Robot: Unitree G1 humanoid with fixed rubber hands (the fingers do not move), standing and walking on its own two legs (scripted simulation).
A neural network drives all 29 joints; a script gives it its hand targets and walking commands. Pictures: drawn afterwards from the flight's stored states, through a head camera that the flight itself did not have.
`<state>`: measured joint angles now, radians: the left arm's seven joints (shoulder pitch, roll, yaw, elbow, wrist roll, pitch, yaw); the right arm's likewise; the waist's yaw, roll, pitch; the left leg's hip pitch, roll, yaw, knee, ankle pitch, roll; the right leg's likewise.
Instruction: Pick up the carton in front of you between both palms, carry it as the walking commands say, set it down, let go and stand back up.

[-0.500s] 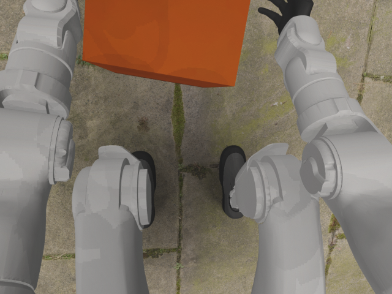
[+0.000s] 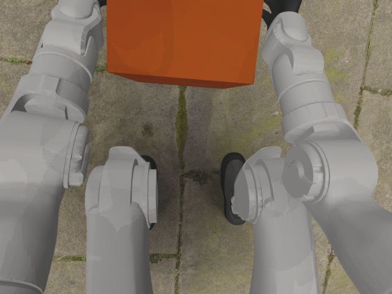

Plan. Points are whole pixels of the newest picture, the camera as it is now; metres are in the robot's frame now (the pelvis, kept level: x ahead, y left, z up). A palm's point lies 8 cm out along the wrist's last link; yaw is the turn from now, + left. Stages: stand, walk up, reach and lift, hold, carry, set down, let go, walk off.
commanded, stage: reach and lift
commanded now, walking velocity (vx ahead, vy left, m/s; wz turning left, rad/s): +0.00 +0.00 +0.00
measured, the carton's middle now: (185, 27) +0.53 +0.05 -0.23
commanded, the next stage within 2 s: none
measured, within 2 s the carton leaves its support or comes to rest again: neither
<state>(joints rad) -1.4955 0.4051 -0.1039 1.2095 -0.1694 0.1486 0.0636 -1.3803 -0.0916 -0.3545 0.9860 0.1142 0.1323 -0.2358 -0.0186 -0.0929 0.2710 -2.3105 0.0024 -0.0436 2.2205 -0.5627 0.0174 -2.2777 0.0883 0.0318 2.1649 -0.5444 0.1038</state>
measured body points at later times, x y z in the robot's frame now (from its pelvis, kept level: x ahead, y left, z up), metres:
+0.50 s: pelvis +0.00 -0.01 +0.11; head +0.25 +0.04 +0.47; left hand +0.49 +0.20 +0.03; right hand +0.50 -0.10 +0.04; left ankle +0.11 +0.12 -0.33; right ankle +0.13 -0.14 -0.33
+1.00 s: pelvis +0.04 -0.01 +0.24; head +0.22 +0.02 +0.66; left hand +0.46 +0.19 +0.19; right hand +0.48 -0.11 +0.20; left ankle +0.11 +0.12 -0.33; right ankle +0.13 -0.14 -0.33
